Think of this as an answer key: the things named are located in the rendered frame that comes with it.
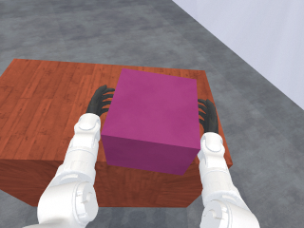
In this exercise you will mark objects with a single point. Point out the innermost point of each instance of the carton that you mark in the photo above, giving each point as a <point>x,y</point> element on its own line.
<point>152,123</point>

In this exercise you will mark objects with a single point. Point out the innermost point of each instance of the robot left upper arm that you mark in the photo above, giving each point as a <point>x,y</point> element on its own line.
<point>68,205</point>

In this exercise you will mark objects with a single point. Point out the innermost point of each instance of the robot right upper arm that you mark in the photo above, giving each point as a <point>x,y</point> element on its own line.
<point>220,213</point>

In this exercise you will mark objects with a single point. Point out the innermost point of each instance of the left robot forearm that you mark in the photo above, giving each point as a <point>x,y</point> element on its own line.
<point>82,152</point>

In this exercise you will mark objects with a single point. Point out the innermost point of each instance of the robot left hand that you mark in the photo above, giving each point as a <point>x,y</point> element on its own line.
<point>97,101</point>

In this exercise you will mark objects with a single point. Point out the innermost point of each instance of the pedestal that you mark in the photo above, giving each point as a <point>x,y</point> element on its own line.
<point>40,103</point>

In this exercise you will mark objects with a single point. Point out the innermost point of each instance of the right robot forearm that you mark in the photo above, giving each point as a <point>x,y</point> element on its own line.
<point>214,173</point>

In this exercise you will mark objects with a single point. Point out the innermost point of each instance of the robot right hand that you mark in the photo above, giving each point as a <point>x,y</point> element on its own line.
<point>210,122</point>

